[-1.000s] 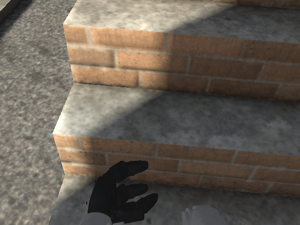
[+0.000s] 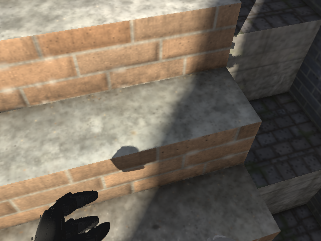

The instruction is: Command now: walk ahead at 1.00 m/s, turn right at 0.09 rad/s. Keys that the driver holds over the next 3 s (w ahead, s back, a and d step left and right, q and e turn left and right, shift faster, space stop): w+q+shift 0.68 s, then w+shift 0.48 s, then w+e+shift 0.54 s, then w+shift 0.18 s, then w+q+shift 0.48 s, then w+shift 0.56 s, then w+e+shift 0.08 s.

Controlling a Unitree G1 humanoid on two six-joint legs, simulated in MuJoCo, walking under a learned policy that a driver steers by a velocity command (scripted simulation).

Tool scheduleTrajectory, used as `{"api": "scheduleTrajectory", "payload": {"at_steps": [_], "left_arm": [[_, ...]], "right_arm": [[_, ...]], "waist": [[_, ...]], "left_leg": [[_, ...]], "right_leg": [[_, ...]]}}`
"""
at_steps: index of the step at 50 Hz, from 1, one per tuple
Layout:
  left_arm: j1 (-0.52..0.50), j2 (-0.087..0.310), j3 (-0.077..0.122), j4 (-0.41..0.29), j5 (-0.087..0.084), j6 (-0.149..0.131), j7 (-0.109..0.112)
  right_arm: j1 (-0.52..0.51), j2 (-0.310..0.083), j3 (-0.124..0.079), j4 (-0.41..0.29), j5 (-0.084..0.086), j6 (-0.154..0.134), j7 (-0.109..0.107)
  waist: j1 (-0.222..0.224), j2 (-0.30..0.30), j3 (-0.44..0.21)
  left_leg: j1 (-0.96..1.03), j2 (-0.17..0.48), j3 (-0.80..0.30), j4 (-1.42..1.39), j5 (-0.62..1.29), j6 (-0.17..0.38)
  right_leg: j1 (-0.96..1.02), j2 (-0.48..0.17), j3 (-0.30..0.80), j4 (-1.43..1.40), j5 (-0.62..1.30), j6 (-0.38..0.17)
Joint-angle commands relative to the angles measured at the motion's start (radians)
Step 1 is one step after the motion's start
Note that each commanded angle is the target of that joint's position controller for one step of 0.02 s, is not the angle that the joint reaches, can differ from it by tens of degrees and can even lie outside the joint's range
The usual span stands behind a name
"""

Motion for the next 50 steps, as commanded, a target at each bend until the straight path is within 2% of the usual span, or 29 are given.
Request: {"api": "scheduleTrajectory", "payload": {"at_steps": [1, 2, 3, 4, 6, 8, 12, 16, 18, 21, 24, 26, 27, 28, 29, 30, 31, 32, 33, 35, 38, 39, 40, 41, 42, 43, 44, 47, 50], "left_arm": [[0.386, 0.531, 0.199, 0.066, 0.103, 0.031, 0.072], [0.409, 0.320, 0.123, 0.073, 0.137, 0.004, 0.013], [0.308, 0.255, 0.106, 0.117, 0.159, -0.019, -0.017], [0.360, 0.187, 0.094, 0.210, 0.158, -0.036, -0.022], [0.341, 0.038, 0.044, 0.285, 0.163, -0.062, -0.042], [0.382, 0.044, 0.040, 0.289, 0.151, -0.110, -0.036], [0.546, 0.020, 0.020, 0.384, 0.165, -0.166, -0.033], [0.472, -0.011, -0.009, 0.390, 0.173, -0.162, -0.059], [0.549, 0.017, -0.009, 0.407, 0.167, -0.162, -0.036], [0.736, 0.050, -0.006, 0.490, 0.163, -0.157, 0.016], [0.441, 0.217, 0.025, 0.378, 0.074, -0.177, 0.079], [0.407, 0.322, 0.049, 0.324, 0.040, -0.164, 0.079], [0.516, 0.236, 0.037, 0.296, 0.057, -0.146, 0.066], [0.497, 0.235, 0.041, 0.261, 0.100, -0.144, 0.046], [0.404, 0.214, 0.062, 0.218, 0.139, -0.167, 0.018], [0.359, 0.110, 0.039, 0.138, 0.171, -0.161, -0.012], [0.304, -0.001, 0.009, 0.052, 0.191, -0.143, -0.003], [0.098, -0.069, -0.038, -0.040, 0.210, -0.142, 0.005], [0.114, -0.144, -0.070, -0.074, 0.223, -0.127, 0.008], [0.201, 0.000, -0.051, -0.041, 0.223, -0.089, 0.007], [0.388, 0.106, -0.034, 0.089, 0.133, -0.081, 0.008], [0.447, 0.092, -0.044, 0.137, 0.108, -0.082, -0.002], [0.444, 0.012, -0.048, 0.216, 0.064, -0.064, -0.029], [0.470, 0.017, -0.028, 0.251, 0.060, -0.066, -0.034], [0.431, 0.046, -0.012, 0.191, 0.119, -0.089, -0.035], [0.277, 0.192, 0.042, 0.109, 0.187, -0.096, 0.005], [0.109, 0.180, 0.056, 0.040, 0.176, -0.111, 0.030], [0.279, 0.112, 0.055, 0.189, 0.165, -0.154, 0.011], [0.439, 0.075, 0.068, 0.305, 0.171, -0.192, -0.010]], "right_arm": [[-0.126, -0.295, -0.060, -0.215, -0.031, -0.003, 0.009], [-0.373, -0.038, -0.025, -0.386, -0.072, -0.037, 0.075], [-0.406, 0.062, -0.003, -0.431, -0.075, -0.049, 0.059], [-0.386, 0.074, 0.012, -0.433, -0.080, -0.061, 0.062], [-0.215, 0.106, 0.017, -0.391, -0.104, -0.057, 0.061], [-0.220, 0.062, 0.009, -0.411, -0.078, -0.041, 0.067], [-0.289, 0.148, 0.026, -0.409, -0.030, 0.015, 0.062], [-0.448, 0.175, 0.051, -0.459, -0.020, 0.060, 0.028], [-0.581, 0.130, 0.040, -0.493, -0.032, 0.083, 0.029], [-0.551, 0.118, 0.041, -0.475, -0.003, 0.100, 0.014], [-0.272, -0.040, 0.027, -0.408, -0.017, 0.125, -0.002], [-0.155, -0.127, -0.002, -0.404, -0.020, 0.144, -0.003], [-0.289, -0.127, -0.003, -0.408, -0.006, 0.130, 0.009], [-0.282, -0.134, -0.020, -0.412, -0.010, 0.129, 0.018], [-0.370, -0.151, -0.047, -0.410, -0.034, 0.145, -0.010], [-0.523, -0.136, -0.045, -0.454, -0.119, 0.138, -0.010], [-0.536, -0.126, -0.044, -0.438, -0.152, 0.130, -0.017], [-0.400, -0.072, -0.020, -0.371, -0.148, 0.118, -0.023], [-0.462, -0.120, -0.013, -0.358, -0.132, 0.097, -0.027], [-0.579, -0.100, -0.003, -0.421, -0.132, 0.054, -0.023], [-0.595, -0.112, -0.006, -0.455, -0.122, 0.030, -0.041], [-0.516, -0.130, -0.017, -0.448, -0.118, 0.048, -0.058], [-0.319, -0.143, -0.031, -0.392, -0.089, 0.049, -0.060], [-0.193, -0.117, -0.030, -0.351, -0.100, 0.043, -0.023], [-0.331, -0.021, 0.003, -0.453, -0.118, 0.017, 0.007], [-0.408, -0.051, -0.008, -0.563, -0.096, -0.002, 0.026], [-0.452, -0.066, -0.019, -0.590, -0.105, -0.002, 0.022], [-0.433, -0.021, 0.006, -0.595, -0.112, 0.023, 0.036], [-0.383, -0.011, 0.002, -0.516, -0.088, 0.005, 0.066]], "waist": [[0.257, -0.213, -0.562], [0.188, -0.117, -0.488], [0.102, -0.099, -0.372], [0.083, -0.049, -0.206], [-0.039, -0.055, -0.073], [-0.038, 0.013, -0.060], [-0.035, 0.005, 0.001], [-0.086, -0.044, 0.154], [-0.028, -0.075, 0.157], [-0.011, -0.134, 0.056], [-0.263, -0.191, -0.175], [-0.290, -0.196, -0.261], [-0.155, -0.149, -0.210], [-0.156, -0.073, -0.224], [-0.116, 0.130, -0.303], [-0.009, 0.131, -0.356], [0.055, 0.057, -0.383], [0.021, -0.046, -0.300], [0.115, -0.018, -0.207], [0.159, -0.015, -0.093], [0.178, -0.044, -0.027], [0.166, -0.075, 0.043], [0.074, -0.135, -0.042], [0.037, -0.152, -0.167], [0.063, -0.138, -0.181], [0.022, -0.151, -0.238], [-0.028, -0.013, -0.199], [-0.021, 0.181, -0.089], [0.011, 0.117, -0.047]], "left_leg": [[-0.645, -0.246, -0.329, 1.318, -0.084, 0.152], [-0.735, -0.379, -0.613, 1.741, -0.105, 0.099], [-0.921, -0.393, -0.726, 1.937, 0.003, 0.117], [-1.048, -0.342, -0.653, 1.910, 0.070, 0.148], [-1.080, -0.328, -0.631, 1.996, 0.132, 0.174], [-1.161, -0.351, -0.607, 2.060, 0.030, 0.171], [-1.455, -0.414, -0.585, 2.365, -0.015, 0.219], [-1.521, -0.424, -0.455, 2.323, 0.000, 0.207], [-1.428, -0.431, -0.348, 2.167, 0.017, 0.194], [-1.552, -0.387, -0.290, 2.180, -0.138, 0.251], [-0.849, -0.382, -0.148, 1.550, -0.391, 0.308], [-0.585, -0.462, -0.090, 1.325, -0.762, 0.251], [-0.471, -0.502, -0.182, 1.175, -0.760, 0.291], [-0.259, -0.400, -0.424, 1.030, -0.509, 0.381], [-0.331, -0.319, -0.689, 0.759, -0.394, 0.461], [-0.521, -0.254, -0.924, 0.619, -0.651, 0.527], [-0.606, -0.251, -0.959, 0.637, -0.773, 0.489], [-0.763, -0.287, -0.881, 0.609, -0.691, 0.409], [-0.877, -0.269, -0.825, 0.508, -0.658, 0.381], [-1.153, -0.250, -0.873, 0.397, -0.709, 0.367], [-1.300, -0.314, -0.561, 0.453, -0.550, 0.256], [-1.283, -0.392, -0.402, 0.502, -0.547, 0.185], [-1.209, -0.370, -0.470, 0.606, -0.781, 0.227], [-1.176, -0.384, -0.494, 1.015, -0.724, 0.237], [-1.183, -0.381, -0.523, 1.415, -0.418, 0.179], [-1.345, -0.377, -0.587, 1.709, -0.264, 0.103], [-1.361, -0.338, -0.634, 1.956, -0.135, 0.068], [-1.297, -0.298, -0.633, 1.967, -0.072, 0.107], [-1.269, -0.315, -0.558, 1.830, -0.089, 0.143]], "right_leg": [[1.187, -0.247, 1.239, -1.233, -0.263, 0.066], [0.947, -0.181, 1.016, -1.238, -0.276, 0.060], [0.936, -0.235, 0.837, -1.134, -0.102, 0.113], [0.893, -0.227, 0.723, -1.065, -0.039, 0.135], [0.774, -0.193, 0.553, -0.970, 0.087, 0.121], [0.821, -0.244, 0.474, -1.078, 0.324, 0.104], [0.875, -0.268, 0.258, -1.125, 0.370, 0.212], [0.600, -0.158, -0.025, -1.246, 0.408, 0.355], [0.562, -0.145, -0.078, -1.361, 0.474, 0.323], [1.013, -0.218, -0.094, -1.328, 1.083, 0.294], [0.943, -0.244, -0.232, -1.214, 2.355, 0.268], [0.964, -0.302, -0.169, -0.929, 2.771, 0.137], [0.788, -0.239, -0.127, -0.740, 2.613, 0.155], [0.498, -0.184, -0.063, -0.441, 1.871, 0.167], [0.425, -0.015, -0.016, -0.078, 0.716, 0.137], [0.373, 0.065, 0.181, 0.391, 0.613, 0.122], [0.321, 0.067, 0.279, 0.562, 0.643, 0.075], [0.304, 0.019, 0.299, 0.556, 0.632, 0.042], [0.227, -0.003, 0.328, 0.506, 0.551, 0.059], [0.316, -0.001, 0.233, 0.403, 0.483, 0.135], [0.661, -0.004, 0.049, -0.437, 0.126, 0.100], [0.825, 0.033, -0.108, -0.972, 0.079, 0.083], [1.010, 0.101, -0.250, -0.958, 0.265, 0.059], [1.089, 0.067, -0.030, -0.810, 0.144, 0.034], [0.979, -0.153, 0.460, -0.929, -0.032, -0.049], [0.928, -0.474, 1.092, -1.351, -0.414, -0.192], [0.841, -0.530, 1.214, -1.471, -0.454, -0.192], [0.740, -0.288, 0.616, -1.180, -0.131, -0.036], [0.823, -0.266, 0.500, -1.202, -0.069, -0.072]]}}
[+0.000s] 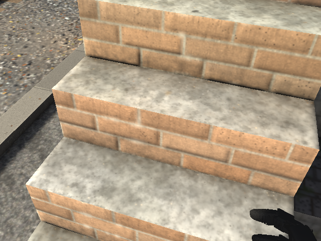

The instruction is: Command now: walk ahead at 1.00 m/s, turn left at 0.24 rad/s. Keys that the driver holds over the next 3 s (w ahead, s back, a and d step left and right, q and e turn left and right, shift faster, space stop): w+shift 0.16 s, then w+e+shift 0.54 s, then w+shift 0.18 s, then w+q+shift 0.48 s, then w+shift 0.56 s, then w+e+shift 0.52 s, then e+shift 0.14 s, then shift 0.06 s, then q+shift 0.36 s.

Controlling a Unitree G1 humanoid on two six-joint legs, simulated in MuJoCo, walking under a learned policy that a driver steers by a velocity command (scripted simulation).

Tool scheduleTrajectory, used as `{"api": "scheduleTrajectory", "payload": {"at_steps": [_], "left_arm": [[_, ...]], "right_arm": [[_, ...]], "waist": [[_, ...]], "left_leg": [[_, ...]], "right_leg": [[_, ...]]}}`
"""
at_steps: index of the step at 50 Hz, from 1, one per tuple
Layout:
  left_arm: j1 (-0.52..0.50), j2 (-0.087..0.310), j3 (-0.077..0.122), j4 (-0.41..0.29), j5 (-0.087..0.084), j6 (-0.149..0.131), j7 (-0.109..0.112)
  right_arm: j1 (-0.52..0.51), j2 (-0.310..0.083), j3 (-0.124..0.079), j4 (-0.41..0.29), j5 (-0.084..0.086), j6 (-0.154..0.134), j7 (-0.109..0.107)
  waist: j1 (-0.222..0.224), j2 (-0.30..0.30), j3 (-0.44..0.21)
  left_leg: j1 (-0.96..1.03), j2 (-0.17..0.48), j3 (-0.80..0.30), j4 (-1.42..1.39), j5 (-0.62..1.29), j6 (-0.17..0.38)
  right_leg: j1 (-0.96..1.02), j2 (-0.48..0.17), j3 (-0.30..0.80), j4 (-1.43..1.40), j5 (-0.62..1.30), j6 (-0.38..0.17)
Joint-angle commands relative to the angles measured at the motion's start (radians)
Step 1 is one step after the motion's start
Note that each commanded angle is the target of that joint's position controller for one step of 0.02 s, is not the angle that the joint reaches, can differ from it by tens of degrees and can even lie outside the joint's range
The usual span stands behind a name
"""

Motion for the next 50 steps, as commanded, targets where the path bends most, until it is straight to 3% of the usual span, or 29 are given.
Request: {"api": "scheduleTrajectory", "payload": {"at_steps": [1, 7, 10, 11, 12, 13, 14, 15, 16, 17, 18, 19, 21, 23, 28, 31, 32, 33, 34, 35, 36, 37, 38, 39, 41, 43, 45, 48, 50], "left_arm": [[0.020, 0.078, 0.042, -0.011, 0.007, -0.055, -0.006], [0.059, 0.085, 0.069, 0.042, -0.006, -0.048, 0.011], [-0.065, 0.115, 0.078, 0.002, 0.002, -0.031, 0.016], [-0.094, 0.165, 0.091, -0.004, 0.004, -0.013, 0.010], [-0.075, 0.127, 0.085, 0.008, 0.003, 0.009, 0.011], [-0.190, 0.187, 0.095, -0.048, 0.006, 0.010, 0.003], [-0.212, 0.164, 0.088, -0.051, 0.009, 0.015, -0.013], [-0.282, 0.095, 0.071, -0.088, -0.002, 0.008, -0.028], [-0.409, -0.026, 0.038, -0.169, -0.021, -0.013, -0.030], [-0.141, -0.104, 0.030, -0.215, -0.088, -0.024, -0.016], [-0.133, -0.096, 0.014, -0.225, -0.080, -0.015, 0.000], [-0.324, -0.085, 0.005, -0.291, -0.027, -0.007, 0.011], [-0.408, -0.082, -0.015, -0.323, 0.001, 0.025, -0.019], [-0.367, -0.072, -0.019, -0.317, -0.031, 0.068, -0.044], [-0.513, -0.006, -0.015, -0.361, -0.039, 0.136, -0.016], [-0.750, -0.017, -0.051, -0.465, -0.072, 0.159, -0.005], [-0.551, -0.017, -0.079, -0.412, -0.102, 0.159, -0.014], [-0.440, 0.026, -0.074, -0.382, -0.122, 0.161, -0.018], [-0.178, 0.041, -0.043, -0.301, -0.115, 0.162, -0.022], [-0.062, 0.096, -0.034, -0.286, -0.089, 0.140, -0.025], [-0.117, 0.152, -0.008, -0.300, -0.051, 0.136, -0.038], [-0.170, 0.213, 0.022, -0.287, -0.055, 0.140, -0.014], [-0.213, 0.252, 0.052, -0.311, -0.048, 0.152, 0.015], [-0.356, 0.226, 0.046, -0.341, -0.049, 0.140, -0.001], [-0.303, 0.167, 0.020, -0.241, 0.013, 0.108, 0.005], [-0.219, 0.071, -0.017, -0.141, 0.026, 0.055, -0.019], [-0.161, 0.064, -0.024, -0.087, -0.003, 0.022, -0.030], [0.012, 0.102, -0.006, 0.011, 0.004, -0.020, -0.046], [0.017, 0.086, -0.015, 0.041, -0.011, -0.027, -0.054]], "right_arm": [[-0.076, -0.025, -0.011, -0.032, 0.013, -0.021, 0.030], [-0.095, -0.041, -0.031, -0.029, 0.001, -0.016, 0.036], [-0.031, -0.045, -0.007, 0.002, 0.033, -0.019, 0.037], [-0.039, -0.056, 0.001, 0.006, 0.045, -0.017, 0.035], [0.115, -0.056, -0.008, 0.070, 0.057, -0.005, 0.031], [0.282, -0.080, -0.027, 0.110, 0.078, -0.003, 0.016], [0.399, -0.118, -0.048, 0.174, 0.080, -0.010, 0.002], [0.469, -0.134, -0.052, 0.224, 0.050, -0.030, -0.001], [0.566, -0.106, -0.034, 0.254, 0.035, -0.047, 0.000], [0.454, -0.187, -0.031, 0.196, 0.002, -0.036, 0.003], [0.371, -0.213, -0.054, 0.171, -0.021, -0.043, -0.012], [0.200, -0.176, -0.039, 0.175, 0.006, -0.060, -0.026], [0.230, -0.088, -0.013, 0.295, 0.014, -0.096, -0.038], [0.299, -0.003, 0.005, 0.388, -0.004, -0.110, -0.038], [0.339, -0.074, -0.008, 0.382, -0.021, -0.112, -0.035], [0.478, -0.074, -0.003, 0.440, 0.005, -0.101, -0.056], [0.381, -0.141, 0.000, 0.399, 0.049, -0.088, -0.068], [0.409, -0.228, -0.018, 0.374, 0.087, -0.084, -0.093], [0.340, -0.324, -0.043, 0.309, 0.117, -0.064, -0.106], [0.309, -0.396, -0.067, 0.257, 0.117, -0.041, -0.081], [0.304, -0.384, -0.071, 0.194, 0.091, -0.035, -0.048], [0.215, -0.297, -0.064, 0.122, 0.045, -0.032, 0.000], [0.010, -0.192, -0.042, 0.022, 0.008, -0.044, 0.047], [-0.107, -0.054, -0.009, -0.075, -0.051, -0.042, 0.050], [-0.120, 0.103, 0.051, -0.159, -0.046, -0.043, 0.008], [0.093, 0.126, 0.077, -0.100, -0.048, -0.034, -0.023], [0.114, 0.093, 0.070, -0.044, -0.001, -0.019, -0.029], [-0.060, 0.145, 0.074, -0.069, 0.048, -0.013, -0.066], [-0.150, 0.145, 0.083, -0.103, 0.063, -0.009, -0.068]], "waist": [[0.000, 0.052, 0.123], [-0.014, -0.176, 0.167], [-0.072, -0.275, 0.129], [-0.053, -0.247, 0.161], [-0.092, -0.189, 0.150], [-0.191, -0.150, 0.130], [-0.252, -0.044, 0.131], [-0.282, 0.083, 0.126], [-0.309, 0.075, 0.086], [-0.106, 0.278, -0.098], [-0.065, 0.337, -0.160], [-0.023, 0.278, 0.070], [0.003, 0.106, 0.241], [0.041, 0.095, 0.312], [0.043, -0.039, 0.296], [-0.012, 0.020, 0.346], [0.097, 0.060, 0.219], [0.112, 0.085, 0.114], [0.187, 0.124, -0.056], [0.207, 0.165, -0.189], [0.158, 0.108, -0.219], [0.115, -0.046, -0.139], [0.126, -0.175, -0.092], [0.065, -0.011, -0.014], [-0.041, 0.086, 0.110], [-0.144, 0.084, 0.204], [-0.133, 0.099, 0.256], [-0.011, 0.036, 0.296], [-0.031, 0.054, 0.329]], "left_leg": [[-0.249, 0.029, 0.014, -0.091, 0.010, 0.030], [-0.176, 0.168, 0.086, -0.364, 0.000, 0.022], [0.248, 0.225, 0.131, -0.907, -0.183, 0.032], [0.433, 0.174, 0.218, -1.092, -0.396, 0.029], [0.653, 0.086, 0.361, -1.172, -0.391, 0.020], [0.866, 0.106, 0.333, -1.266, -0.247, 0.024], [0.911, 0.055, 0.346, -1.427, -0.252, 0.010], [0.984, 0.109, 0.271, -1.464, -0.122, -0.034], [1.023, 0.202, 0.084, -1.399, -0.176, -0.119], [1.079, 0.535, -0.469, -1.657, -0.044, -0.145], [0.974, 0.675, -0.792, -1.946, -0.724, -0.099], [0.783, 0.632, -0.623, -1.952, -0.761, -0.073], [0.609, 0.516, -0.217, -1.824, -0.446, -0.043], [0.579, 0.471, -0.017, -1.830, -0.321, -0.019], [0.684, 0.348, 0.379, -1.898, 0.110, -0.071], [0.703, 0.313, 0.480, -2.100, 0.480, -0.073], [0.618, 0.278, 0.579, -2.068, 0.984, -0.015], [0.654, 0.304, 0.532, -1.953, 1.277, 0.068], [0.790, 0.392, 0.473, -1.670, 2.013, 0.100], [0.842, 0.437, 0.442, -1.376, 2.023, 0.154], [0.801, 0.415, 0.380, -1.179, 1.798, 0.152], [0.490, 0.280, 0.365, -0.920, 1.026, 0.084], [0.171, 0.019, 0.263, -0.393, 0.124, 0.022], [0.038, 0.022, 0.023, 0.006, 0.043, 0.009], [-0.132, 0.054, -0.037, 0.326, 0.048, 0.010], [-0.208, 0.071, -0.003, 0.310, 0.008, 0.035], [-0.277, 0.058, 0.019, 0.284, -0.008, 0.022], [-0.614, -0.060, -0.012, 0.627, -0.142, 0.068], [-0.591, -0.077, 0.026, 0.408, -0.146, 0.093]], "right_leg": [[0.238, -0.252, 0.468, -0.416, -0.311, -0.207], [0.243, -0.282, 0.394, -0.553, -0.340, -0.232], [0.014, -0.199, 0.195, -0.568, -0.272, -0.180], [-0.124, -0.150, 0.160, -0.579, -0.265, -0.192], [-0.216, -0.119, 0.165, -0.491, -0.309, -0.261], [-0.295, -0.129, 0.210, -0.381, -0.223, -0.279], [-0.264, -0.075, 0.184, -0.147, -0.144, -0.269], [-0.344, -0.008, 0.128, 0.244, 0.010, -0.233], [-0.570, 0.075, 0.207, 0.702, 0.041, -0.170], [-0.692, 0.108, 0.297, 1.073, 0.161, -0.073], [-0.760, 0.055, 0.237, 1.401, 0.246, -0.025], [-0.896, 0.027, 0.179, 1.597, 0.325, -0.005], [-0.912, 0.012, 0.246, 1.699, 0.303, -0.058], [-0.934, 0.040, 0.303, 1.743, 0.213, -0.114], [-0.889, 0.083, 0.152, 1.592, 0.134, -0.167], [-0.771, 0.036, -0.069, 1.162, -0.003, -0.195], [-0.382, 0.051, -0.159, 0.873, -0.072, -0.209], [-0.180, 0.100, -0.168, 0.706, -0.181, -0.192], [-0.015, 0.209, -0.204, 0.776, -0.296, -0.168], [0.102, 0.232, -0.103, 0.635, -0.345, -0.190], [0.190, 0.279, 0.009, 0.406, -0.286, -0.204], [0.254, 0.171, 0.349, 0.138, -0.263, -0.253], [0.225, -0.002, 0.928, -0.269, -0.487, -0.364], [0.084, -0.050, 1.022, -0.342, -0.472, -0.316], [-0.051, -0.086, 0.908, -0.327, -0.340, -0.168], [-0.114, -0.052, 0.680, -0.318, -0.236, -0.114], [-0.111, -0.057, 0.547, -0.318, -0.130, -0.064], [0.092, -0.136, 0.501, -0.371, 0.003, -0.052], [0.067, -0.116, 0.312, -0.482, 0.107, 0.010]]}}
Over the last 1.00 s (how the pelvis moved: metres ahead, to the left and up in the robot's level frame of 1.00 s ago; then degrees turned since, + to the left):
0.33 -0.10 0.37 33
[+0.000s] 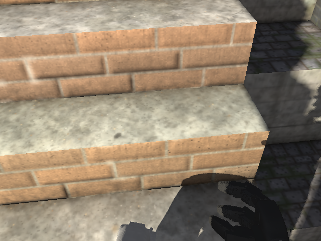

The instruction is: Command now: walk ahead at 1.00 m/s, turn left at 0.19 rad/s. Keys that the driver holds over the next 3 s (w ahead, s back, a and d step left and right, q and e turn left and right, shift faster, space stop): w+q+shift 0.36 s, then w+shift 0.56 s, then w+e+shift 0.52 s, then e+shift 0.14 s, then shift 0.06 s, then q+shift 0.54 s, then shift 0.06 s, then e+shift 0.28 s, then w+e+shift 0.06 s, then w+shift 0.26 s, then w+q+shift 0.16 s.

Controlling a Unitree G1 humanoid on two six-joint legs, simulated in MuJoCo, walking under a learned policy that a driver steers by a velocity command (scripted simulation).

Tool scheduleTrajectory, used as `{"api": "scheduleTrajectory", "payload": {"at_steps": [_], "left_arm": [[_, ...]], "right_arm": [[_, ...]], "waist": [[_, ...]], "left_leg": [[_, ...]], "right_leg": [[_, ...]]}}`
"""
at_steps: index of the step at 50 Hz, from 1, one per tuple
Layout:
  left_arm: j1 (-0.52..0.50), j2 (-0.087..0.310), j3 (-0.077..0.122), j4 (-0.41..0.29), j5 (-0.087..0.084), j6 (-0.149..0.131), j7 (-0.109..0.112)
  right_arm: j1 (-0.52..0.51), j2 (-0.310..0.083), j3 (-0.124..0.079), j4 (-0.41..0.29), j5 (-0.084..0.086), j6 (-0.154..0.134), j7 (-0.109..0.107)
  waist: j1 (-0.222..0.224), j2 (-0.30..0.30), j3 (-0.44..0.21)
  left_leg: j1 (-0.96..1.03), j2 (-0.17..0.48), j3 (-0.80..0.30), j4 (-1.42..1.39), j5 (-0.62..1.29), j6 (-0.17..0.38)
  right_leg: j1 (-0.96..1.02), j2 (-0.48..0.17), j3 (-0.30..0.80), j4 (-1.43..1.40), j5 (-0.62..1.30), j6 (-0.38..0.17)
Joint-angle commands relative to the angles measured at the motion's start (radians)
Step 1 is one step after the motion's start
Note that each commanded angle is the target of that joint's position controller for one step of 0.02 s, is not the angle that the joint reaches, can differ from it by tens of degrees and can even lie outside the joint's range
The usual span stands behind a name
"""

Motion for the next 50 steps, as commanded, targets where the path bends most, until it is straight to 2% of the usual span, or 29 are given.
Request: {"api": "scheduleTrajectory", "payload": {"at_steps": [1, 3, 4, 6, 7, 8, 9, 10, 11, 12, 14, 15, 18, 22, 25, 26, 27, 28, 29, 30, 31, 32, 34, 36, 37, 41, 45, 48, 50], "left_arm": [[0.036, 0.049, 0.006, 0.015, -0.019, -0.030, -0.010], [0.109, 0.067, 0.012, 0.035, -0.043, -0.020, 0.032], [0.064, 0.040, 0.000, 0.052, -0.071, -0.012, 0.053], [-0.031, 0.198, 0.034, -0.028, -0.145, -0.034, 0.104], [-0.112, 0.312, 0.063, -0.055, -0.171, -0.054, 0.104], [-0.112, 0.368, 0.088, -0.092, -0.180, -0.046, 0.080], [-0.101, 0.354, 0.089, -0.110, -0.153, -0.042, 0.058], [-0.111, 0.243, 0.073, -0.113, -0.067, -0.037, 0.028], [-0.296, 0.097, 0.038, -0.258, -0.002, -0.031, -0.011], [-0.427, 0.017, 0.004, -0.390, 0.047, -0.047, -0.026], [-0.508, -0.125, -0.064, -0.508, 0.047, -0.068, -0.024], [-0.519, -0.099, -0.076, -0.476, 0.093, -0.084, -0.016], [-0.422, -0.024, -0.068, -0.459, 0.069, -0.039, -0.009], [-0.632, -0.112, -0.099, -0.603, 0.044, 0.017, 0.006], [-0.847, -0.117, -0.120, -0.729, 0.045, 0.046, 0.013], [-0.724, -0.123, -0.139, -0.675, 0.015, 0.045, -0.003], [-0.649, -0.068, -0.118, -0.659, -0.043, 0.055, 0.025], [-0.400, 0.017, -0.049, -0.572, -0.045, 0.072, 0.028], [-0.316, 0.090, -0.007, -0.470, -0.052, 0.035, 0.021], [-0.129, 0.187, 0.034, -0.405, -0.038, 0.053, 0.032], [-0.154, 0.216, 0.056, -0.329, -0.062, 0.062, 0.028], [-0.205, 0.184, 0.066, -0.310, -0.055, 0.100, 0.034], [-0.371, 0.042, 0.042, -0.167, -0.018, 0.080, 0.051], [-0.412, -0.065, 0.012, -0.062, 0.006, 0.063, 0.052], [-0.389, -0.076, 0.010, -0.028, 0.005, 0.051, 0.047], [-0.393, 0.076, 0.049, -0.010, -0.020, -0.023, 0.038], [-0.333, 0.144, 0.077, -0.034, -0.015, -0.044, 0.037], [-0.318, 0.170, 0.086, -0.085, -0.023, -0.040, 0.056], [-0.293, 0.208, 0.094, -0.118, -0.013, -0.020, 0.071]], "right_arm": [[-0.143, 0.012, 0.026, -0.070, 0.020, 0.026, -0.005], [-0.277, -0.052, 0.019, -0.134, 0.008, 0.048, 0.015], [-0.146, -0.088, 0.006, -0.064, 0.015, 0.056, 0.023], [0.148, -0.213, -0.035, 0.014, 0.036, 0.067, 0.030], [0.296, -0.263, -0.058, 0.076, 0.057, 0.073, 0.026], [0.333, -0.309, -0.066, 0.111, 0.047, 0.067, 0.042], [0.371, -0.322, -0.082, 0.153, 0.026, 0.058, 0.059], [0.334, -0.341, -0.107, 0.202, 0.024, 0.060, 0.077], [0.179, -0.263, -0.100, 0.212, -0.021, 0.094, 0.040], [0.133, -0.222, -0.097, 0.215, -0.008, 0.075, 0.022], [0.285, -0.194, -0.091, 0.362, -0.062, 0.034, 0.012], [0.417, -0.162, -0.091, 0.396, -0.046, 0.014, -0.003], [0.377, -0.260, -0.099, 0.364, -0.025, -0.032, -0.037], [0.573, -0.246, -0.091, 0.420, -0.024, -0.064, -0.024], [0.611, -0.247, -0.098, 0.428, -0.020, -0.049, -0.027], [0.403, -0.227, -0.091, 0.355, 0.028, -0.043, -0.031], [0.482, -0.297, -0.103, 0.355, 0.050, -0.066, -0.026], [0.420, -0.405, -0.140, 0.320, 0.061, -0.104, -0.009], [0.453, -0.435, -0.162, 0.334, 0.102, -0.126, 0.019], [0.455, -0.479, -0.178, 0.322, 0.081, -0.140, 0.049], [0.419, -0.359, -0.160, 0.300, 0.028, -0.146, 0.067], [0.253, -0.272, -0.130, 0.210, -0.071, -0.140, 0.064], [0.076, -0.100, -0.064, 0.076, -0.078, -0.101, 0.057], [0.150, -0.046, -0.029, 0.054, -0.044, -0.039, 0.045], [0.203, -0.050, -0.025, 0.063, -0.030, -0.016, 0.037], [0.225, -0.165, -0.059, 0.077, 0.011, 0.005, 0.034], [0.178, -0.204, -0.079, 0.086, -0.004, 0.008, 0.059], [0.079, -0.175, -0.049, 0.038, -0.017, -0.019, 0.086], [0.153, -0.156, -0.038, 0.061, 0.011, -0.035, 0.111]], "waist": [[-0.008, 0.096, 0.282], [0.032, -0.011, 0.225], [-0.045, -0.040, 0.093], [-0.205, -0.174, -0.180], [-0.309, -0.162, -0.274], [-0.290, -0.094, -0.327], [-0.287, -0.034, -0.321], [-0.221, 0.104, -0.256], [-0.138, 0.223, -0.200], [-0.094, 0.042, -0.062], [-0.028, -0.057, 0.188], [-0.088, -0.164, 0.182], [-0.039, -0.178, 0.140], [-0.074, 0.040, 0.102], [-0.099, 0.063, 0.101], [0.000, 0.044, -0.035], [-0.006, 0.132, -0.153], [0.100, 0.208, -0.313], [0.089, 0.071, -0.547], [0.159, -0.085, -0.725], [0.104, -0.369, -0.766], [0.086, -0.152, -0.661], [-0.025, 0.050, -0.141], [-0.142, 0.017, 0.122], [-0.174, 0.017, 0.163], [-0.206, 0.094, 0.194], [-0.149, 0.001, 0.057], [-0.106, -0.063, 0.032], [-0.103, -0.015, 0.030]], "left_leg": [[-0.041, -0.026, 0.091, -0.244, -0.034, 0.023], [0.127, 0.001, 0.279, -0.466, -0.155, 0.023], [0.423, -0.010, 0.328, -0.627, -0.146, 0.060], [0.827, -0.055, 0.427, -0.920, -0.328, 0.045], [0.932, -0.040, 0.426, -0.997, -0.327, 0.030], [0.999, -0.102, 0.410, -1.220, -0.429, 0.012], [1.125, -0.109, 0.262, -1.460, -0.379, 0.041], [1.146, -0.034, -0.036, -1.657, -0.375, 0.130], [1.097, 0.123, -0.685, -1.940, -0.464, 0.321], [1.018, 0.179, -0.800, -2.120, -0.539, 0.314], [0.978, 0.222, -0.719, -2.182, -0.471, 0.238], [1.176, 0.085, -0.603, -2.109, -0.182, 0.180], [1.323, 0.136, -0.372, -2.073, 0.430, 0.147], [1.264, 0.223, -0.283, -2.197, 0.321, 0.161], [1.162, 0.205, -0.184, -2.409, 0.343, 0.129], [0.837, 0.153, -0.023, -2.449, 0.858, 0.129], [0.835, 0.170, -0.081, -2.300, 1.258, 0.167], [1.002, 0.284, -0.135, -2.114, 1.929, 0.188], [0.849, 0.230, -0.197, -1.756, 1.912, 0.106], [0.852, 0.111, -0.143, -1.347, 1.477, 0.039], [0.697, -0.071, -0.095, -0.772, 0.338, -0.062], [0.599, -0.073, -0.094, -0.415, 0.332, -0.039], [0.298, -0.005, -0.114, -0.292, 0.263, 0.033], [0.231, 0.037, -0.159, -0.244, 0.065, 0.028], [0.220, 0.062, -0.167, -0.279, 0.018, 0.013], [0.312, 0.121, -0.073, -0.560, 0.084, -0.042], [0.329, 0.221, 0.085, -0.628, 0.029, -0.029], [0.612, 0.310, 0.125, -1.154, -0.055, 0.001], [0.951, 0.257, 0.152, -1.675, -0.050, -0.013]], "right_leg": [[-0.227, -0.231, 0.104, -0.488, 0.277, 0.168], [-0.166, -0.267, 0.034, -0.718, 0.690, 0.115], [-0.135, -0.216, -0.144, -0.660, 1.115, 0.115], [0.039, -0.318, -0.146, -0.432, 2.349, 0.014], [0.115, -0.373, -0.124, -0.199, 2.695, -0.020], [0.172, -0.384, -0.109, 0.006, 2.685, -0.050], [0.116, -0.358, -0.094, 0.321, 2.373, -0.044], [-0.079, -0.164, -0.073, 0.736, 1.053, 0.020], [-0.508, 0.049, 0.058, 1.317, 0.498, 0.088], [-0.699, 0.042, 0.138, 1.636, 0.430, 0.053], [-1.028, -0.015, 0.154, 1.853, 0.288, 0.006], [-1.058, -0.039, 0.117, 1.687, 0.292, 0.000], [-1.053, -0.083, 0.083, 1.581, 0.171, 0.070], [-1.142, -0.106, -0.008, 1.699, -0.155, 0.034], [-0.928, -0.159, -0.095, 1.180, -0.126, 0.012], [-0.268, -0.106, -0.120, 0.740, -0.044, -0.019], [-0.036, -0.053, -0.119, 0.636, -0.142, -0.016], [0.066, -0.020, -0.157, 0.667, -0.141, 0.017], [0.454, -0.119, 0.020, 0.542, -0.011, -0.052], [0.484, -0.210, 0.316, 0.286, -0.232, -0.101], [0.480, -0.391, 0.615, 0.173, -0.177, -0.182], [0.228, -0.355, 0.679, 0.016, -0.409, -0.125], [-0.180, -0.409, 0.628, -0.125, -0.462, -0.081], [-0.437, -0.372, 0.434, -0.242, -0.296, -0.039], [-0.462, -0.380, 0.374, -0.298, -0.227, -0.030], [-0.539, -0.365, 0.159, -0.419, -0.167, -0.085], [-0.261, -0.362, 0.061, -0.443, -0.121, -0.097], [-0.253, -0.361, -0.010, -0.481, -0.017, -0.033], [-0.239, -0.291, 0.008, -0.291, 0.294, -0.055]]}}
Over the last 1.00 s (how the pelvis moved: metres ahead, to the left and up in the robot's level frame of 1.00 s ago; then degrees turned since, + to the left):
0.33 0.06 0.23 -23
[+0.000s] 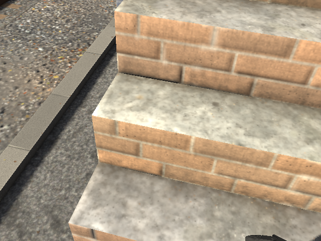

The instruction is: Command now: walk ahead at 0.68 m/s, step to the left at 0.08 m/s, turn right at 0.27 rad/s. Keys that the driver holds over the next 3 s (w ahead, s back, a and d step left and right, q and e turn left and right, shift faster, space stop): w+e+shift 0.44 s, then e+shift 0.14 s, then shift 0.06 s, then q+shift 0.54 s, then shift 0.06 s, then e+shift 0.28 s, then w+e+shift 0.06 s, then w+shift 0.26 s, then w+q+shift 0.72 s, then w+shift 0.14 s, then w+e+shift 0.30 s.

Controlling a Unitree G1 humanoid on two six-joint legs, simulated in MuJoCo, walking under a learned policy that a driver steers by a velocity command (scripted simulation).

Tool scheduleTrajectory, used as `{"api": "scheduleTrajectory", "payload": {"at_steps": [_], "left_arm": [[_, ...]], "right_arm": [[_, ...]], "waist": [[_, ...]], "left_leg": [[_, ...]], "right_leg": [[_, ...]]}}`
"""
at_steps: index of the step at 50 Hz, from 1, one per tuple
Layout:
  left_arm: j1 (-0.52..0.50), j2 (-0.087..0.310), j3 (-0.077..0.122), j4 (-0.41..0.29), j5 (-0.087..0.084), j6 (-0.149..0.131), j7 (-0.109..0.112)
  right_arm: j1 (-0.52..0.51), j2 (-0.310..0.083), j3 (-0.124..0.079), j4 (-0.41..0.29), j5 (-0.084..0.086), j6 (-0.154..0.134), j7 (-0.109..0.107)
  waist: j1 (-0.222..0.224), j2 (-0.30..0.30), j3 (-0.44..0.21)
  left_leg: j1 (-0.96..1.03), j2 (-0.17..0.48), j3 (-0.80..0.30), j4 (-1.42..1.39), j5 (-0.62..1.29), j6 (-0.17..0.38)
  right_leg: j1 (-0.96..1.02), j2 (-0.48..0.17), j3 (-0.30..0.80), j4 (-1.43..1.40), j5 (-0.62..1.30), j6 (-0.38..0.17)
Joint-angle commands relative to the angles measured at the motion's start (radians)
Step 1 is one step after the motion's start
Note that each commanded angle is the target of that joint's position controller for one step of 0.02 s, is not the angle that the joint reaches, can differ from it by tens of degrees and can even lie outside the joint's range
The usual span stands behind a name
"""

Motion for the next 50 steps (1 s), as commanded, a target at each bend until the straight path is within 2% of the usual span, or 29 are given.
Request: {"api": "scheduleTrajectory", "payload": {"at_steps": [1, 2, 3, 4, 5, 6, 7, 8, 12, 14, 17, 20, 22, 24, 25, 26, 27, 28, 30, 32, 33, 36, 38, 39, 40, 41, 44, 48, 50], "left_arm": [[-0.201, 0.181, 0.027, -0.153, 0.010, 0.006, 0.015], [-0.130, 0.158, 0.028, -0.164, 0.001, 0.010, 0.009], [-0.161, 0.073, 0.007, -0.230, 0.009, 0.014, 0.003], [-0.022, -0.139, -0.033, -0.263, -0.022, 0.014, -0.004], [0.065, -0.068, -0.011, -0.280, -0.058, 0.023, -0.003], [-0.066, -0.097, -0.019, -0.281, -0.048, 0.038, 0.005], [-0.289, -0.047, -0.014, -0.385, -0.028, 0.026, -0.022], [-0.433, -0.088, -0.041, -0.438, -0.017, 0.032, -0.034], [-0.437, -0.069, -0.044, -0.468, -0.020, 0.060, -0.045], [-0.439, -0.016, -0.035, -0.493, 0.004, 0.097, -0.016], [-0.508, -0.015, -0.027, -0.510, 0.005, 0.132, 0.008], [-0.602, -0.090, -0.073, -0.590, 0.002, 0.150, 0.011], [-0.340, -0.042, -0.094, -0.521, -0.049, 0.170, 0.015], [-0.213, 0.015, -0.054, -0.431, -0.047, 0.157, 0.010], [-0.142, 0.044, -0.030, -0.449, -0.059, 0.154, 0.017], [-0.110, 0.113, 0.009, -0.434, -0.089, 0.142, 0.017], [-0.149, 0.214, 0.051, -0.451, -0.072, 0.155, 0.038], [-0.232, 0.234, 0.060, -0.455, -0.042, 0.151, 0.026], [-0.150, 0.179, 0.034, -0.328, 0.004, 0.107, 0.010], [-0.134, 0.056, -0.011, -0.257, -0.009, 0.069, -0.008], [0.086, 0.093, -0.075, -0.182, 0.060, 0.090, -0.096], [0.009, 0.145, -0.053, -0.177, 0.069, 0.108, -0.107], [0.104, 0.102, -0.101, -0.131, 0.140, 0.102, -0.111], [-0.016, 0.036, -0.063, -0.132, -0.010, 0.050, -0.057], [0.031, 0.134, -0.137, -0.207, 0.122, 0.054, -0.115], [-0.046, 0.165, -0.128, -0.245, 0.106, 0.053, -0.121], [0.046, 0.212, -0.154, -0.260, 0.103, 0.063, -0.136], [0.278, 0.217, -0.119, -0.225, 0.088, 0.070, -0.156], [0.276, 0.194, -0.113, -0.232, 0.065, 0.070, -0.171]], "right_arm": [[0.196, -0.047, -0.023, 0.026, 0.023, -0.054, 0.031], [0.254, -0.060, -0.027, 0.048, 0.000, -0.065, 0.020], [0.309, -0.128, -0.066, 0.108, -0.016, -0.063, 0.024], [0.365, -0.204, -0.048, 0.152, -0.023, -0.066, 0.025], [0.513, -0.327, -0.101, 0.132, -0.035, -0.034, 0.009], [0.358, -0.252, -0.082, 0.089, -0.052, -0.035, -0.007], [0.255, -0.211, -0.077, 0.106, -0.059, -0.045, -0.011], [0.257, -0.185, -0.071, 0.165, -0.056, -0.055, -0.014], [0.372, -0.078, -0.066, 0.253, -0.061, -0.105, -0.041], [0.259, -0.083, -0.076, 0.269, -0.037, -0.133, -0.040], [0.325, -0.117, -0.090, 0.334, -0.045, -0.131, -0.046], [0.402, -0.110, -0.084, 0.384, -0.063, -0.091, -0.041], [0.225, -0.235, -0.081, 0.297, 0.028, -0.090, -0.062], [0.328, -0.317, -0.101, 0.228, 0.037, -0.040, -0.073], [0.267, -0.420, -0.132, 0.154, 0.032, -0.029, -0.056], [0.202, -0.404, -0.145, 0.095, 0.020, -0.017, -0.025], [0.031, -0.267, -0.112, -0.024, -0.009, -0.026, 0.023], [-0.058, -0.119, -0.074, -0.082, -0.060, -0.028, 0.023], [-0.144, 0.020, -0.026, -0.161, -0.075, -0.011, -0.028], [0.025, 0.053, -0.001, -0.120, -0.086, 0.010, -0.062], [-0.007, -0.081, 0.015, -0.231, 0.031, 0.005, -0.015], [-0.025, -0.068, 0.029, -0.213, 0.012, -0.002, -0.017], [0.065, -0.050, 0.046, -0.188, 0.018, 0.045, -0.006], [0.066, 0.132, 0.045, -0.118, -0.015, 0.055, -0.103], [-0.091, -0.140, 0.045, -0.265, 0.053, 0.077, -0.020], [-0.111, -0.193, 0.004, -0.241, 0.096, 0.090, 0.002], [-0.017, -0.192, 0.024, -0.180, 0.043, 0.136, 0.039], [-0.082, -0.195, 0.000, -0.125, 0.030, 0.102, -0.001], [-0.096, -0.169, -0.005, -0.102, 0.037, 0.075, -0.018]], "waist": [[-0.180, 0.029, -0.009], [-0.176, -0.003, -0.006], [-0.155, -0.023, -0.031], [0.009, 0.317, -0.054], [-0.077, 0.361, -0.376], [-0.060, 0.282, -0.212], [-0.050, 0.208, -0.047], [-0.047, 0.221, 0.084], [-0.022, 0.131, 0.110], [0.061, 0.131, 0.212], [0.026, 0.156, 0.217], [0.040, 0.059, 0.175], [0.160, 0.161, 0.043], [0.116, 0.092, -0.248], [0.135, 0.140, -0.325], [0.137, 0.048, -0.320], [0.125, -0.117, -0.320], [0.091, -0.002, -0.293], [0.050, -0.007, 0.037], [-0.065, 0.039, 0.206], [-0.004, 0.026, 0.236], [-0.040, -0.031, 0.033], [-0.045, 0.067, 0.057], [-0.131, 0.058, 0.131], [-0.053, 0.102, 0.068], [-0.076, -0.028, 0.070], [-0.035, -0.084, -0.050], [0.184, -0.108, 0.130], [0.189, -0.116, 0.175]], "left_leg": [[0.615, -0.117, 0.101, -0.832, 0.174, -0.016], [0.727, -0.169, 0.149, -1.118, 0.282, -0.034], [0.862, -0.127, 0.059, -0.947, 0.131, -0.107], [1.045, 0.131, -0.105, -0.650, 1.598, -0.207], [1.181, 0.310, -0.465, -0.831, 0.876, -0.151], [0.944, 0.369, -0.532, -0.977, 0.814, -0.021], [0.900, 0.267, -0.446, -0.994, 0.097, -0.032], [0.820, 0.238, -0.330, -0.974, 0.143, -0.005], [0.895, 0.277, -0.176, -1.074, 0.126, -0.033], [0.722, 0.246, 0.023, -1.254, 0.172, -0.066], [0.905, 0.244, 0.135, -1.301, 0.557, 0.011], [1.003, 0.155, 0.279, -1.303, 0.587, -0.041], [0.688, 0.112, 0.352, -1.300, 1.376, 0.063], [0.805, 0.147, 0.281, -0.821, 1.961, 0.073], [0.750, 0.124, 0.233, -0.542, 1.753, 0.027], [0.605, 0.072, 0.177, -0.260, 0.983, -0.037], [0.180, -0.173, 0.049, 0.292, 0.152, -0.124], [0.043, -0.192, -0.151, 0.710, 0.128, -0.127], [-0.166, -0.205, -0.153, 0.986, 0.122, -0.079], [-0.199, -0.178, -0.160, 0.883, 0.105, -0.067], [-0.461, -0.302, -0.377, 0.808, -0.016, 0.027], [-0.551, -0.316, -0.248, 0.928, -0.144, -0.012], [-0.758, -0.390, -0.337, 1.225, 0.003, -0.029], [-0.440, -0.321, -0.201, 0.923, 0.027, -0.061], [-0.539, -0.337, -0.166, 0.890, 0.069, -0.096], [-0.525, -0.333, -0.126, 0.895, -0.003, -0.142], [-0.573, -0.310, -0.055, 0.898, -0.056, -0.186], [-1.032, -0.294, -0.242, 1.014, -0.175, -0.135], [-1.087, -0.289, -0.288, 1.038, -0.139, -0.117]], "right_leg": [[-0.097, 0.063, 0.025, 0.148, 0.506, -0.132], [-0.024, 0.056, 0.058, 0.338, 0.628, -0.105], [-0.229, 0.079, 0.082, 0.699, 0.237, -0.122], [-0.561, 0.156, 0.098, 1.080, -0.145, 0.028], [-0.694, 0.224, 0.193, 1.414, 0.007, 0.044], [-0.732, 0.203, 0.153, 1.713, 0.063, 0.104], [-0.907, 0.188, 0.146, 1.756, 0.161, 0.053], [-1.005, 0.190, 0.154, 1.867, 0.154, 0.017], [-1.052, 0.197, 0.232, 1.918, 0.054, -0.065], [-0.945, 0.166, 0.189, 1.681, 0.013, -0.092], [-1.092, 0.173, 0.104, 1.846, -0.111, -0.115], [-1.092, 0.079, 0.037, 1.529, -0.154, -0.151], [-0.421, 0.173, -0.104, 0.998, -0.285, -0.154], [-0.079, 0.378, -0.109, 0.877, -0.249, -0.154], [0.027, 0.368, 0.063, 0.658, -0.335, -0.146], [0.121, 0.333, 0.263, 0.454, -0.207, -0.156], [0.174, 0.154, 0.898, 0.088, -0.326, -0.267], [0.077, 0.061, 1.027, -0.051, -0.319, -0.230], [-0.137, 0.065, 0.897, -0.009, -0.131, -0.171], [-0.266, 0.122, 0.641, 0.083, -0.003, -0.095], [-0.216, 0.061, 0.601, 0.092, 0.478, -0.121], [-0.066, -0.025, 0.465, 0.002, 0.697, -0.108], [-0.038, -0.017, 0.421, 0.029, 0.640, -0.080], [-0.143, 0.012, 0.165, -0.032, 0.268, 0.036], [-0.290, 0.093, 0.192, -0.076, 0.434, 0.009], [-0.270, 0.039, 0.211, -0.115, 0.576, -0.027], [-0.024, -0.055, 0.201, -0.065, 0.928, -0.146], [0.483, -0.235, 0.331, -0.149, 0.209, -0.257], [0.542, -0.259, 0.309, -0.185, 0.145, -0.238]]}}
Over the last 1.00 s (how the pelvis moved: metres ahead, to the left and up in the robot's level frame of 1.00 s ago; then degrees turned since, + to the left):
0.42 0.15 0.45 22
